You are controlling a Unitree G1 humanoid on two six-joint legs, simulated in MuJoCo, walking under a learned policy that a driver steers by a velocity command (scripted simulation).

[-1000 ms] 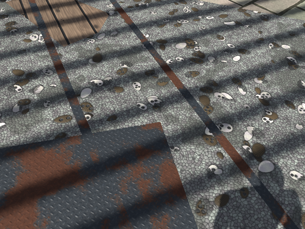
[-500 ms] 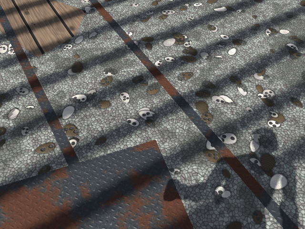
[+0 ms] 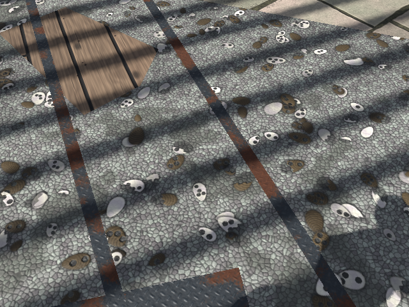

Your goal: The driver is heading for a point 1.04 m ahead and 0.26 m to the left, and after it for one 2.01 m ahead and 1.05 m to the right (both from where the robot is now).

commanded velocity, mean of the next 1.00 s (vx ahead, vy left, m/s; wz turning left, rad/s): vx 0.50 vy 0.00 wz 0.13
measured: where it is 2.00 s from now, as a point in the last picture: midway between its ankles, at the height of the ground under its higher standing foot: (185, 162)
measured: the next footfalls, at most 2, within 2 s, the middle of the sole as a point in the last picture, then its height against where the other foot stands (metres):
left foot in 0.08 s outside the picture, level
right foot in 0.64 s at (253, 287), level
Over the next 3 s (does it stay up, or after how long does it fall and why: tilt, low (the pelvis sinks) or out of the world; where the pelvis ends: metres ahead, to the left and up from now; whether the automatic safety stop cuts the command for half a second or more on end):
stays up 0.98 0.14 0.01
